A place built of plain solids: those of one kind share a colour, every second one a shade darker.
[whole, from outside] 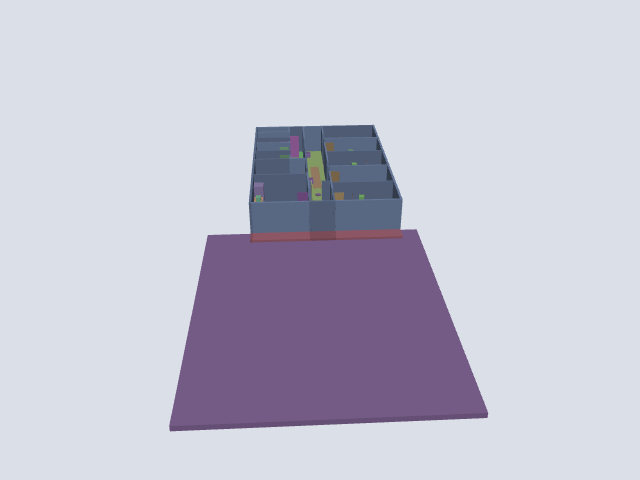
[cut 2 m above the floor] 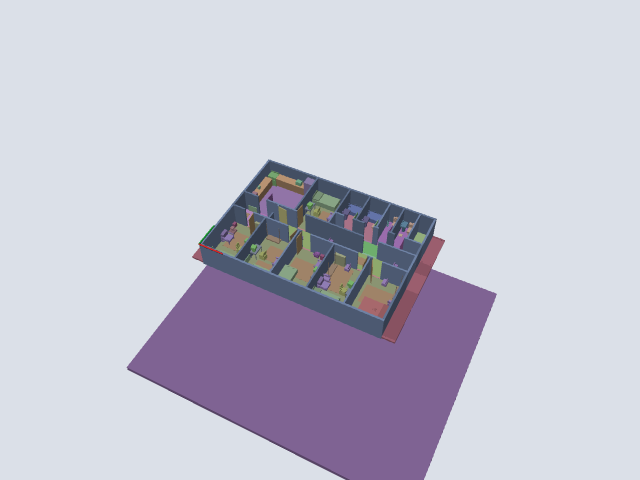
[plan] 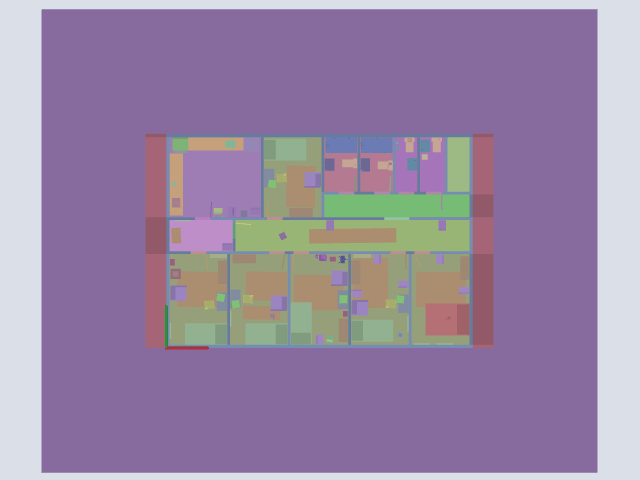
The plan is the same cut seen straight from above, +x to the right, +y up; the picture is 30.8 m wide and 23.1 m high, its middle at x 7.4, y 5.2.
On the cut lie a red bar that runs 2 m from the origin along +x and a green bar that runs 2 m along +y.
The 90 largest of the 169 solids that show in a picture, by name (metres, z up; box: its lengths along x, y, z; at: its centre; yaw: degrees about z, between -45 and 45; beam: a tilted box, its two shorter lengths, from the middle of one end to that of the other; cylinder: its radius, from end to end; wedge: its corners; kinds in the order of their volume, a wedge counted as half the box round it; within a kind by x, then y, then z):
{
 "under_1": {"box": [26.76, 22.31, 0.5], "at": [7.38, 5.16, -11.95]},
 "wall_1": {"box": [0.16, 4.37, 2.58], "at": [0.08, 2.35, 0.99]},
 "wall_2": {"box": [0.16, 1.5, 2.58], "at": [0.08, 5.41, 0.99]},
 "wall_3": {"box": [0.16, 3.86, 2.58], "at": [0.08, 8.22, 0.99]},
 "wall_4": {"box": [1.18, 0.13, 2.58], "at": [0.59, 4.59, 0.99]},
 "wall_5": {"box": [1.39, 0.13, 2.58], "at": [0.69, 6.22, 0.99]},
 "wall_6": {"box": [0.13, 4.37, 2.58], "at": [3.0, 2.35, 0.99]},
 "wall_7": {"box": [0.13, 0.6, 2.58], "at": [3.27, 4.96, 0.99]},
 "wall_8": {"box": [3.03, 0.13, 2.58], "at": [3.44, 4.59, 0.99]},
 "wall_9": {"box": [2.71, 0.13, 2.58], "at": [3.49, 6.22, 0.99]},
 "wall_10": {"box": [0.13, 3.86, 2.58], "at": [4.63, 8.22, 0.99]},
 "wall_11": {"box": [0.13, 4.37, 2.58], "at": [5.92, 2.35, 0.99]},
 "wall_12": {"box": [14.76, 0.16, 2.58], "at": [7.38, 0.08, 0.99]},
 "wall_13": {"box": [14.76, 0.16, 2.58], "at": [7.38, 10.23, 0.99]},
 "wall_14": {"box": [0.13, 1.1, 2.58], "at": [7.54, 6.84, 0.99]},
 "wall_15": {"box": [0.13, 2.63, 2.58], "at": [7.54, 8.84, 0.99]},
 "wall_16": {"box": [0.83, 0.13, 2.58], "at": [7.89, 7.46, 0.99]},
 "wall_17": {"box": [4.9, 0.13, 2.58], "at": [8.04, 6.22, 0.99]},
 "wall_18": {"box": [0.13, 4.37, 2.58], "at": [8.82, 2.35, 0.99]},
 "wall_19": {"box": [3.9, 0.13, 2.58], "at": [8.82, 4.59, 0.99]},
 "wall_20": {"box": [0.13, 2.63, 2.58], "at": [9.27, 8.84, 0.99]},
 "wall_21": {"box": [0.96, 0.13, 2.58], "at": [9.54, 7.46, 0.99]},
 "wall_22": {"box": [0.42, 0.13, 2.58], "at": [10.97, 7.46, 0.99]},
 "wall_23": {"box": [0.13, 2.63, 2.58], "at": [10.98, 8.84, 0.99]},
 "wall_24": {"box": [0.13, 4.37, 2.58], "at": [11.73, 2.35, 0.99]},
 "wall_25": {"box": [0.42, 0.13, 2.58], "at": [11.73, 4.59, 0.99]},
 "wall_26": {"box": [0.13, 2.63, 2.58], "at": [12.15, 8.84, 0.99]},
 "wall_27": {"box": [0.57, 0.13, 2.58], "at": [12.22, 7.46, 0.99]},
 "wall_28": {"box": [3.06, 0.13, 2.58], "at": [13.22, 6.22, 0.99]},
 "wall_29": {"box": [0.13, 2.63, 2.58], "at": [13.47, 8.84, 0.99]},
 "wall_30": {"box": [2.06, 0.13, 2.58], "at": [13.72, 4.59, 0.99]},
 "wall_31": {"box": [1.5, 0.13, 2.58], "at": [14.01, 7.46, 0.99]},
 "wall_32": {"box": [0.16, 4.37, 2.58], "at": [14.68, 2.35, 0.99]},
 "wall_33": {"box": [0.16, 1.5, 2.58], "at": [14.68, 5.41, 0.99]},
 "wall_34": {"box": [0.16, 1.1, 2.58], "at": [14.68, 6.84, 0.99]},
 "wall_35": {"box": [0.16, 2.63, 2.58], "at": [14.68, 8.84, 0.99]},
 "floor_study_1": {"box": [2.78, 4.37, 0.5], "at": [1.55, 2.35, -0.25]},
 "floor_study_2": {"box": [2.78, 4.37, 0.5], "at": [4.46, 2.35, -0.25]},
 "floor_study_3": {"box": [2.78, 3.86, 0.5], "at": [6.08, 8.22, -0.25]},
 "floor_study_4": {"box": [2.78, 4.37, 0.5], "at": [7.37, 2.35, -0.25]},
 "floor_study_5": {"box": [2.78, 4.37, 0.5], "at": [10.28, 2.35, -0.25]},
 "floor_study_6": {"box": [2.8, 4.37, 0.5], "at": [13.2, 2.35, -0.25]},
 "floor_kitchen_1": {"box": [4.41, 3.86, 0.5], "at": [2.36, 8.22, -0.25]},
 "floor_corridor_1": {"box": [11.27, 1.5, 0.5], "at": [8.96, 5.41, -0.25]},
 "child_bed_1": {"box": [2.06, 1.06, 0.4], "at": [1.93, 0.66, 0.38]},
 "child_bed_2": {"box": [0.55, 0.96, 0.2], "at": [2.63, 0.66, 0.58]},
 "child_bed_3": {"box": [2.06, 1.06, 0.4], "at": [4.84, 0.66, 0.38]},
 "child_bed_4": {"box": [0.55, 0.96, 0.2], "at": [5.0, 9.55, 0.58]},
 "child_bed_5": {"box": [0.55, 0.96, 0.2], "at": [5.54, 0.66, 0.58]},
 "child_bed_6": {"box": [2.06, 1.06, 0.4], "at": [5.71, 9.55, 0.38]},
 "child_bed_7": {"box": [0.96, 0.55, 0.2], "at": [6.48, 0.47, 0.58]},
 "child_bed_8": {"box": [1.06, 2.06, 0.4], "at": [6.48, 1.17, 0.38]},
 "child_bed_9": {"box": [0.55, 0.96, 0.2], "at": [9.2, 0.83, 0.58]},
 "child_bed_10": {"box": [2.06, 1.06, 0.4], "at": [9.9, 0.83, 0.38]},
 "floor_shower_1": {"box": [1.6, 2.63, 0.5], "at": [8.4, 8.84, -0.25]},
 "floor_shower_2": {"box": [1.58, 2.63, 0.5], "at": [10.12, 8.84, -0.25]},
 "floor_wash_lobby_1": {"box": [6.99, 1.1, 0.5], "at": [11.1, 6.84, -0.25]},
 "upper_floor_next_1": {"box": [1.0, 4.37, 0.16], "at": [-0.5, 2.35, -0.08]},
 "upper_floor_next_2": {"box": [1.0, 1.5, 0.16], "at": [-0.5, 5.41, -0.08]},
 "upper_floor_next_3": {"box": [1.0, 3.86, 0.16], "at": [-0.5, 8.22, -0.08]},
 "upper_floor_next_4": {"box": [1.0, 4.37, 0.16], "at": [15.26, 2.35, -0.08]},
 "upper_floor_next_5": {"box": [1.0, 1.5, 0.16], "at": [15.26, 5.41, -0.08]},
 "upper_floor_next_6": {"box": [1.0, 1.1, 0.16], "at": [15.26, 6.84, -0.08]},
 "upper_floor_next_7": {"box": [1.0, 2.63, 0.16], "at": [15.26, 8.84, -0.08]},
 "floor_wc_1": {"box": [1.04, 2.63, 0.5], "at": [11.56, 8.84, -0.25]},
 "floor_wc_2": {"box": [1.19, 2.63, 0.5], "at": [12.81, 8.84, -0.25]},
 "counter_run_1": {"box": [0.61, 2.98, 0.78], "at": [0.47, 7.87, 0.49]},
 "counter_run_2": {"box": [2.66, 0.61, 0.78], "at": [2.38, 9.84, 0.49]},
 "floor_entrance_1": {"box": [3.04, 1.5, 0.5], "at": [1.68, 5.41, -0.25]},
 "rug_1": {"box": [2.4, 1.7, 0.08], "at": [1.73, 2.83, -0.03], "yaw": -0.5},
 "rug_2": {"box": [1.8, 0.65, 0.08], "at": [4.58, 1.69, -0.03], "yaw": -1.2},
 "rug_3": {"box": [2.0, 1.4, 0.08], "at": [4.83, 2.98, -0.03], "yaw": -1.1},
 "rug_4": {"box": [1.4, 2.0, 0.08], "at": [6.47, 7.78, -0.03], "yaw": -1.2},
 "rug_5": {"box": [2.4, 1.7, 0.08], "at": [7.33, 2.67, -0.03], "yaw": -0.5},
 "rug_6": {"box": [4.2, 0.7, 0.08], "at": [8.97, 5.4, -0.03], "yaw": 0.8},
 "rug_7": {"box": [1.7, 2.4, 0.08], "at": [9.82, 3.12, -0.03], "yaw": 0.8},
 "rug_8": {"box": [2.4, 1.7, 0.08], "at": [13.22, 2.83, -0.03], "yaw": -0.1},
 "double_bed_1": {"box": [2.11, 1.55, 0.4], "at": [13.54, 1.37, 0.5]},
 "double_bed_2": {"box": [0.55, 1.45, 0.2], "at": [14.27, 1.37, 0.7]},
 "floor_store_1": {"box": [1.06, 2.63, 0.5], "at": [14.06, 8.84, -0.25]},
 "bathtub_1": {"box": [1.52, 0.76, 0.41], "at": [8.43, 9.76, 0.21]},
 "bathtub_2": {"box": [1.52, 0.76, 0.42], "at": [10.13, 9.76, 0.21]},
 "fridge_1": {"box": [0.75, 0.7, 1.72], "at": [4.09, 9.79, 0.86]},
 "range_cooker_1": {"box": [0.76, 0.65, 0.94], "at": [0.68, 9.81, 0.47]},
 "leaning_mirror_1": {"box": [0.83, 0.19, 1.12], "at": [2.52, 4.43, 0.56]},
 "leaning_mirror_2": {"box": [0.85, 0.2, 1.13], "at": [9.44, 4.43, 0.56]},
 "armchair_frame_1": {"box": [0.74, 0.63, 0.18], "at": [0.6, 2.64, 0.32]},
 "armchair_frame_2": {"box": [0.74, 0.63, 0.18], "at": [5.41, 2.15, 0.32]},
 "armchair_frame_3": {"box": [0.74, 0.63, 0.18], "at": [8.32, 3.35, 0.32]},
 "armchair_frame_4": {"box": [0.74, 0.63, 0.18], "at": [9.33, 1.94, 0.32]}
}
